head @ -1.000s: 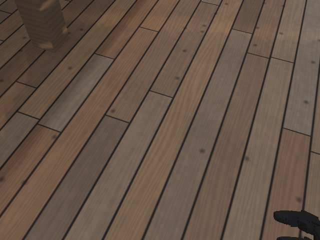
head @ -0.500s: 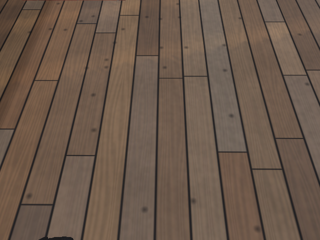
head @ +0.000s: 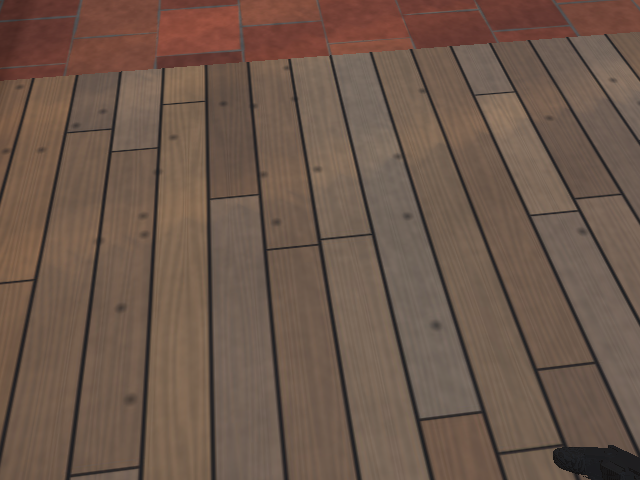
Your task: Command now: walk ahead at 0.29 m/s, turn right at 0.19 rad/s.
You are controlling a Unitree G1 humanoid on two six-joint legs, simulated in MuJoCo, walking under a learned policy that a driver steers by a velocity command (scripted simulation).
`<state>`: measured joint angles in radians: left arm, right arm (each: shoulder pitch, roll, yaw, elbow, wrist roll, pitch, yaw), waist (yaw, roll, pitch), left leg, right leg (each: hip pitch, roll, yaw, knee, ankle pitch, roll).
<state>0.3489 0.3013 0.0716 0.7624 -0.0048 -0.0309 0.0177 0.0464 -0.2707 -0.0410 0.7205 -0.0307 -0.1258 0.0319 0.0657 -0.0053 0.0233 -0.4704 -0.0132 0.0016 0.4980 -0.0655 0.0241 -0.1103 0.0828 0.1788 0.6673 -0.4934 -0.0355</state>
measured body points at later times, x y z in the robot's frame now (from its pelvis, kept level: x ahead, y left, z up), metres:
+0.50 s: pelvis +0.10 -0.01 +0.02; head +0.13 -0.02 +0.46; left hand +0.21 +0.29 -0.07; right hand +0.27 -0.28 -0.10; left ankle +0.08 +0.11 -0.67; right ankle +0.14 -0.12 -0.72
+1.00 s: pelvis +0.10 +0.04 +0.02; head +0.11 +0.07 +0.47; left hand +0.08 +0.35 -0.11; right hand +0.34 -0.13 -0.08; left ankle +0.07 +0.13 -0.72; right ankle +0.14 -0.11 -0.67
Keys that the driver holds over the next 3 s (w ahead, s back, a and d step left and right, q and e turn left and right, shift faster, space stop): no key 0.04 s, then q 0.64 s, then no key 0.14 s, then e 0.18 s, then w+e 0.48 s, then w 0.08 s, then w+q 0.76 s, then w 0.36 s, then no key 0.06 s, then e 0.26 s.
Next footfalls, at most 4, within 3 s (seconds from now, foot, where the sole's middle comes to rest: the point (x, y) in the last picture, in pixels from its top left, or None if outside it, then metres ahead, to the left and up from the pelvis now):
0.40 right None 0.18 -0.11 -0.76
0.78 left None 0.11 0.14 -0.76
1.36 right None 0.23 -0.10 -0.76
1.84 left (302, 413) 0.60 0.11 -0.76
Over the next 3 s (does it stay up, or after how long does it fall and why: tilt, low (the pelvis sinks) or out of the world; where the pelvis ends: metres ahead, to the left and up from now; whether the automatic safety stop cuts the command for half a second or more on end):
stays up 0.98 0.16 0.02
